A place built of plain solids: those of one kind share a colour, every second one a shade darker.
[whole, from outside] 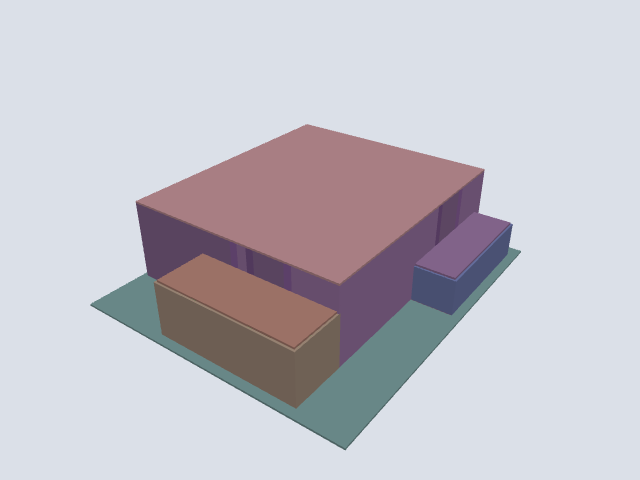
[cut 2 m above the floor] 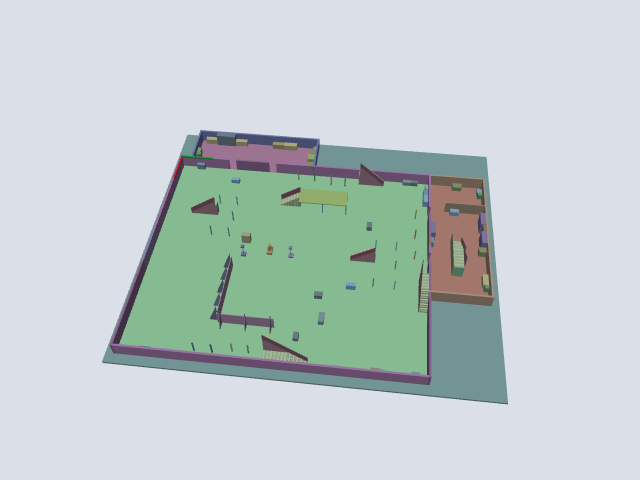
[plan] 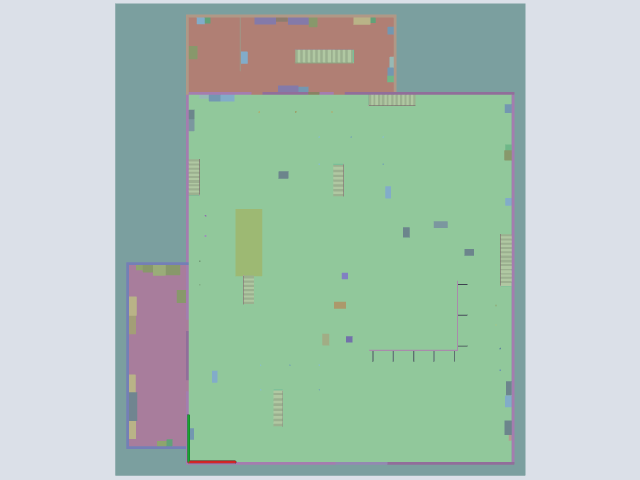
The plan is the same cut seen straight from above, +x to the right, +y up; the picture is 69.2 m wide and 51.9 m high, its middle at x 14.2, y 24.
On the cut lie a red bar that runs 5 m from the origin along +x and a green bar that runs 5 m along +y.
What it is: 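A film and television sound stage with a two-storey annex across its back; the building has no window; on its floor a cyclorama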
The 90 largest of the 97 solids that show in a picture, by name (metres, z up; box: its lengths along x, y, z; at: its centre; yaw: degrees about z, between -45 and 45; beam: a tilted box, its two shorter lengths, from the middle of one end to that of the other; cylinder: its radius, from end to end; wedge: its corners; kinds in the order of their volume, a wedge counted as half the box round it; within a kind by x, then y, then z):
{
 "floor_site_1": {"box": [44.36, 51.07, 0.3], "at": [14.24, 24.04, -0.45]},
 "wall_bay_1": {"box": [0.3, 7.64, 12.39], "at": [-0.15, 3.82, 6.2]},
 "wall_bay_2": {"box": [0.3, 5.33, 12.39], "at": [-0.15, 11.5, 6.2]},
 "wall_bay_3": {"box": [0.3, 24.35, 12.39], "at": [-0.15, 27.54, 6.2]},
 "wall_bay_4": {"box": [7.09, 0.3, 12.39], "at": [3.25, 39.86, 6.2]},
 "wall_bay_5": {"box": [16.18, 0.3, 12.39], "at": [7.79, -0.15, 6.2]},
 "wall_bay_6": {"box": [4.94, 0.3, 12.39], "at": [10.46, 39.86, 6.2]},
 "wall_bay_7": {"box": [1.55, 0.3, 12.39], "at": [14.91, 39.86, 6.2]},
 "wall_bay_8": {"box": [18.33, 0.3, 12.39], "at": [26.05, 39.86, 6.2]},
 "wall_bay_9": {"box": [13.72, 0.3, 12.39], "at": [28.36, -0.15, 6.2]},
 "wall_bay_10": {"box": [0.3, 39.71, 12.39], "at": [35.07, 19.86, 6.2]},
 "roof_bay_1": {"box": [35.52, 40.31, 0.3], "at": [17.46, 19.86, 12.54]},
 "floor_bay_1": {"box": [34.92, 39.71, 0.3], "at": [17.46, 19.86, -0.15]},
 "wall_annex_1": {"box": [0.3, 8.36, 8.36], "at": [-0.15, 43.89, 4.18]},
 "wall_annex_2": {"box": [22.78, 0.3, 8.36], "at": [11.09, 48.22, 4.18]},
 "wall_annex_3": {"box": [0.3, 8.36, 8.36], "at": [22.33, 43.89, 4.18]},
 "wall_scenedock_1": {"box": [0.3, 19.58, 5.61], "at": [-6.59, 11.5, 2.81]},
 "wall_scenedock_2": {"box": [6.74, 0.3, 5.61], "at": [-3.37, 1.56, 2.81]},
 "wall_scenedock_3": {"box": [6.74, 0.3, 5.61], "at": [-3.37, 21.44, 2.81]},
 "floor_annex_ground_1": {"box": [22.18, 8.36, 0.3], "at": [11.09, 43.89, -0.15]},
 "roof_annex_1": {"box": [22.18, 8.36, 0.3], "at": [11.09, 43.89, 8.51]},
 "floor_scenedock_ground_1": {"box": [6.44, 19.58, 0.3], "at": [-3.22, 11.5, -0.15]},
 "roof_scenedock_1": {"box": [6.44, 19.58, 0.3], "at": [-3.22, 11.5, 5.76]},
 "wall_bay_lintel_1": {"box": [0.3, 1.2, 10.19], "at": [-0.15, 8.24, 7.29]},
 "wall_bay_lintel_2": {"box": [0.3, 1.2, 10.19], "at": [-0.15, 14.76, 7.29]},
 "wall_bay_lintel_3": {"box": [1.2, 0.3, 10.19], "at": [7.39, 39.86, 7.29]},
 "wall_bay_lintel_4": {"box": [1.2, 0.3, 6.01], "at": [13.54, 39.86, 9.38]},
 "wall_bay_lintel_5": {"box": [1.2, 0.3, 10.19], "at": [16.29, 39.86, 7.29]},
 "rack_1": {"box": [2.32, 0.78, 2.59], "at": [8.29, 47.68, 1.29]},
 "rack_2": {"box": [2.24, 0.7, 2.08], "at": [10.76, 40.36, 1.04]},
 "rack_3": {"box": [2.27, 0.8, 2.2], "at": [11.86, 47.67, 1.1]},
 "setwall_1": {"box": [9.6, 0.12, 4.92], "at": [24.33, 12.07, 2.46]},
 "setwall_2": {"box": [0.12, 7.47, 4.92], "at": [29.07, 15.86, 2.46]},
 "roadcase_1": {"box": [0.57, 1.24, 0.96], "at": [0.28, 3.02, 0.48]},
 "roadcase_2": {"box": [0.87, 0.73, 0.74], "at": [1.31, 47.71, 0.37]},
 "roadcase_3": {"box": [1.29, 0.73, 1.01], "at": [2.8, 39.35, 0.51]},
 "roadcase_4": {"box": [0.62, 1.29, 0.72], "at": [2.82, 9.22, 0.36]},
 "roadcase_5": {"box": [1.5, 0.74, 1.11], "at": [4.2, 39.34, 0.56]},
 "roadcase_6": {"box": [0.72, 1.32, 0.84], "at": [6.03, 43.73, 0.42]},
 "roadcase_7": {"box": [1.07, 0.56, 1.09], "at": [12.42, 40.29, 0.55]},
 "roadcase_8": {"box": [0.62, 1.34, 0.88], "at": [21.56, 29.15, 0.44]},
 "roadcase_9": {"box": [0.68, 0.91, 0.96], "at": [21.84, 42.2, 0.48]},
 "roadcase_10": {"box": [0.67, 0.85, 1.06], "at": [21.85, 46.64, 0.53]},
 "roadcase_11": {"box": [0.74, 0.94, 1.11], "at": [34.55, 38.2, 0.56]},
 "roadcase_12": {"box": [0.72, 1.28, 0.83], "at": [34.56, 6.56, 0.41]},
 "roadcase_13": {"box": [0.7, 0.85, 0.83], "at": [34.57, 28.13, 0.41]},
 "door_bay_1": {"box": [5.62, 0.3, 5.48], "at": [18.69, -0.15, 2.74]},
 "crate_1": {"box": [1.12, 0.81, 1.29], "at": [-4.41, 20.89, 0.65]},
 "crate_2": {"box": [1.36, 1.17, 1.22], "at": [-3.17, 20.71, 0.61]},
 "crate_3": {"box": [1.59, 1.09, 0.63], "at": [-1.69, 20.75, 0.32]},
 "crate_4": {"box": [0.98, 1.41, 0.64], "at": [-0.79, 17.88, 0.32]},
 "crate_5": {"box": [0.95, 1.43, 0.77], "at": [0.47, 44.25, 0.39]},
 "crate_6": {"box": [0.94, 1.06, 0.99], "at": [13.46, 47.54, 0.49]},
 "crate_7": {"box": [0.8, 1.11, 1.02], "at": [34.52, 33.15, 0.51]},
 "bench_1": {"box": [0.71, 1.94, 0.91], "at": [-6.09, 8.5, 0.46]},
 "bench_2": {"box": [0.74, 1.94, 0.94], "at": [-6.07, 3.45, 0.47]},
 "bench_3": {"box": [0.75, 2.0, 0.89], "at": [-6.07, 14.82, 0.45]},
 "bench_4": {"box": [0.84, 2.07, 0.93], "at": [-6.02, 16.85, 0.47]},
 "bench_5": {"box": [1.84, 0.8, 0.93], "at": [18.74, 47.67, 0.47]},
 "floor_gantry_1": {"box": [2.91, 7.28, 0.3], "at": [6.51, 23.71, 2.01]},
 "timberrack_1": {"box": [0.87, 3.11, 2.03], "at": [-6.01, 5.98, 1.01]},
 "cablebox_1": {"box": [0.62, 1.04, 0.68], "at": [0.31, 37.57, 0.34]},
 "cablebox_2": {"box": [0.64, 1.29, 0.68], "at": [0.32, 36.41, 0.34]},
 "cablebox_3": {"box": [1.08, 0.8, 0.76], "at": [10.25, 31.03, 0.38]},
 "cablebox_4": {"box": [0.73, 1.1, 0.73], "at": [23.54, 24.83, 0.36]},
 "cablebox_5": {"box": [1.52, 0.73, 0.79], "at": [27.26, 25.66, 0.4]},
 "cablebox_6": {"box": [1.04, 0.72, 0.66], "at": [30.34, 22.66, 0.33]},
 "cablebox_7": {"box": [0.78, 1.58, 0.74], "at": [34.53, 3.7, 0.37]},
 "cablebox_8": {"box": [0.61, 1.53, 0.7], "at": [34.62, 7.97, 0.35]},
 "wall_stair_1": {"box": [6.29, 0.1, 6.63], "at": [14.62, 43.15, 3.27]},
 "wall_part_annex_ground_1": {"box": [0.15, 5.82, 3.88], "at": [5.59, 45.16, 1.94]},
 "wall_1": {"wedge": [[1.14, 28.89, -0.05], [1.14, 28.89, 3.78], [1.14, 32.75, -0.05], [1.14, 32.75, 0.27], [1.19, 28.89, -0.05], [1.19, 28.89, 3.78], [1.19, 32.75, -0.05], [1.19, 32.75, 0.27]]},
 "wall_2": {"wedge": [[10.13, 3.82, -0.05], [10.13, 3.82, 0.24], [10.13, 7.75, -0.05], [10.13, 7.75, 3.02], [10.19, 3.82, -0.05], [10.19, 3.82, 0.24], [10.19, 7.75, -0.05], [10.19, 7.75, 3.02]]},
 "wall_3": {"wedge": [[11.48, 44.58, -0.05], [11.48, 44.58, 0.24], [11.48, 44.63, -0.05], [11.48, 44.63, 0.24], [17.77, 44.58, -0.05], [17.77, 44.58, 4.28], [17.77, 44.63, -0.05], [17.77, 44.63, 4.28]]},
 "wall_4": {"wedge": [[19.51, 38.52, -0.05], [19.51, 38.52, 4.24], [19.51, 38.57, -0.05], [19.51, 38.57, 4.24], [24.55, 38.52, -0.05], [24.55, 38.52, 0.22], [24.55, 38.57, -0.05], [24.55, 38.57, 0.22]]},
 "wall_5": {"wedge": [[33.69, 19.08, -0.05], [33.69, 19.08, 4.67], [33.69, 24.66, -0.05], [33.69, 24.66, 0.23], [33.74, 19.08, -0.05], [33.74, 19.08, 4.67], [33.74, 24.66, -0.05], [33.74, 24.66, 0.23]]},
 "rail_1": {"wedge": [[1.14, 28.89, 3.78], [1.14, 28.89, 4.56], [1.14, 32.75, 0.27], [1.14, 32.75, 1.06], [1.19, 28.89, 3.78], [1.19, 28.89, 4.56], [1.19, 32.75, 0.27], [1.19, 32.75, 1.06]]},
 "rail_2": {"wedge": [[10.13, 3.82, 0.24], [10.13, 3.82, 1.1], [10.13, 7.75, 3.01], [10.13, 7.75, 3.88], [10.19, 3.82, 0.24], [10.19, 3.82, 1.1], [10.19, 7.75, 3.01], [10.19, 7.75, 3.88]]},
 "rail_3": {"wedge": [[16.72, 28.69, 0.23], [16.72, 28.69, 1.04], [16.72, 32.13, 2.55], [16.72, 32.13, 3.35], [16.77, 28.69, 0.23], [16.77, 28.69, 1.04], [16.77, 32.13, 2.55], [16.77, 32.13, 3.35]]},
 "rail_4": {"wedge": [[19.51, 38.52, 4.23], [19.51, 38.52, 5.11], [19.51, 38.57, 4.23], [19.51, 38.57, 5.11], [24.55, 38.52, 0.22], [24.55, 38.52, 1.1], [24.55, 38.57, 0.22], [24.55, 38.57, 1.1]]},
 "rail_5": {"wedge": [[33.69, 19.08, 4.67], [33.69, 19.08, 5.52], [33.69, 24.66, 0.23], [33.69, 24.66, 1.08], [33.74, 19.08, 4.67], [33.74, 19.08, 5.52], [33.74, 24.66, 0.23], [33.74, 24.66, 1.08]]},
 "monitor_1": {"box": [0.74, 1.27, 1.59], "at": [14.82, 13.23, 0.8]},
 "cabinet_1": {"box": [1.02, 0.45, 1.11], "at": [1.65, 39.49, 0.56]},
 "cabinet_2": {"box": [0.47, 1.15, 1.22], "at": [21.95, 43.23, 0.61]},
 "lockers_1": {"box": [1.28, 0.47, 1.93], "at": [10.09, 47.84, 0.96]},
 "bin_1": {"box": [0.7, 0.7, 1.03], "at": [21.83, 41.4, 0.52]},
 "bin_2": {"box": [0.69, 0.63, 1.06], "at": [34.58, 34.02, 0.53]},
 "floor_hdu_1": {"box": [0.14, 1.39, 3.93], "at": [17.82, 43.89, 1.92]},
 "chest_1": {"box": [1.05, 0.57, 1.09], "at": [-2.91, 1.99, 0.55]},
 "dolly_1": {"box": [1.3, 0.75, 0.42], "at": [16.37, 16.94, 0.21]}
}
